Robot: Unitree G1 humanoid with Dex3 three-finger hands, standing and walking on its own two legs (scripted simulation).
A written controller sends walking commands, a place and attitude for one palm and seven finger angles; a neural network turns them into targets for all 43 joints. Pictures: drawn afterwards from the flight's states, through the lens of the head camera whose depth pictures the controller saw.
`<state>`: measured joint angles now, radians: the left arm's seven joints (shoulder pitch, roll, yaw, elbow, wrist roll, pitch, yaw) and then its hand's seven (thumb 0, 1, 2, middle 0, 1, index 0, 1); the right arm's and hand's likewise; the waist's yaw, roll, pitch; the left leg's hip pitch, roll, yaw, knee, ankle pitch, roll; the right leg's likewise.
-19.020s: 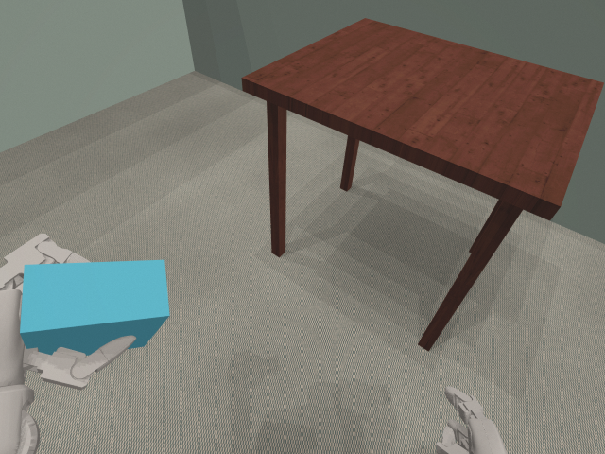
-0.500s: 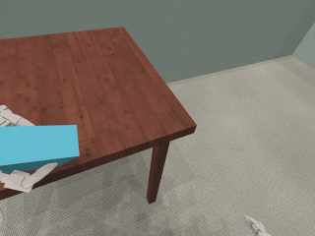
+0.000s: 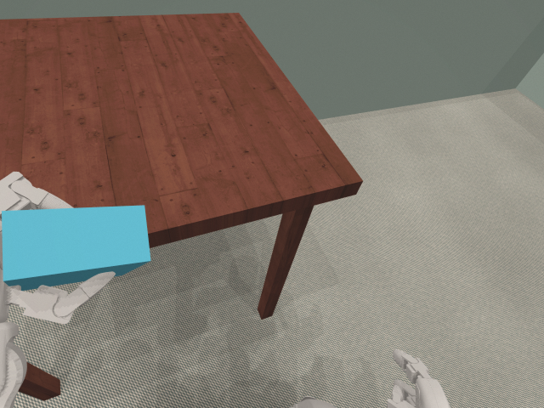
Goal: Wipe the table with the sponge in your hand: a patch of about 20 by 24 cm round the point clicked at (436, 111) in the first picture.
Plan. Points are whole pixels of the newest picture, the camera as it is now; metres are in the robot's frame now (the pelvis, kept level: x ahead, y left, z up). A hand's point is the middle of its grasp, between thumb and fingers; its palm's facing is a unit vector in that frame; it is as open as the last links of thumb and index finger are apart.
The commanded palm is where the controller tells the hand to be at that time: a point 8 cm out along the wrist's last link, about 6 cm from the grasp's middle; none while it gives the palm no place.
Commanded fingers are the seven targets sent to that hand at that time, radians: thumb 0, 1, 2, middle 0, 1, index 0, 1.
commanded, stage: come to a stop and stand still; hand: left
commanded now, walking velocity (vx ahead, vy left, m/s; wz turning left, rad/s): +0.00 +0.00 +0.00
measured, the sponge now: (94, 249) +0.23 +0.23 +0.15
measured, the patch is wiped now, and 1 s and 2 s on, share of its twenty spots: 0.00 0.00 0.00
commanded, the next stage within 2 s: look again from close up in 0.66 s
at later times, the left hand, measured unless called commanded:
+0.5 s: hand out of the picture +0.16 +0.30 +0.18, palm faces +0.45 -0.85 -0.28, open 9.5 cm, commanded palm +0.10 +0.34 +0.21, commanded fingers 0.00 0.10 1.30 -1.20 -1.60 -1.20 -1.60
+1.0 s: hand out of the picture +0.18 +0.32 +0.20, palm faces +0.35 -0.87 -0.35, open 9.5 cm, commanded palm +0.11 +0.36 +0.21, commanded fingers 0.00 0.10 1.30 -1.20 -1.60 -1.20 -1.60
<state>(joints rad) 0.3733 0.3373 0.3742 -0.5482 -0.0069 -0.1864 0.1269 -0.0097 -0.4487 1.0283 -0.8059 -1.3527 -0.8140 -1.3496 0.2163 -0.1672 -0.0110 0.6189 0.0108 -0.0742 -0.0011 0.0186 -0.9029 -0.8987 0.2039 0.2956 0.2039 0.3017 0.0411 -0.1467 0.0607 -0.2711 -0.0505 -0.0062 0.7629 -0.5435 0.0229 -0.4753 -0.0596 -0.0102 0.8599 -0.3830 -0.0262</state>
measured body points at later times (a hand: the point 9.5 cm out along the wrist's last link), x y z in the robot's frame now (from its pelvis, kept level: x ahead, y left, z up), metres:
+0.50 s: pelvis -0.04 +0.05 +0.02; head -0.03 +0.08 +0.47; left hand +0.13 +0.34 +0.20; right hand +0.11 -0.18 -0.07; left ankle +0.00 +0.17 -0.70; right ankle +0.00 -0.06 -0.68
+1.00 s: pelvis -0.06 +0.08 +0.04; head -0.02 +0.10 +0.48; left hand +0.16 +0.36 +0.22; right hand +0.13 -0.15 -0.03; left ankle -0.02 +0.18 -0.70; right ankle -0.02 -0.05 -0.70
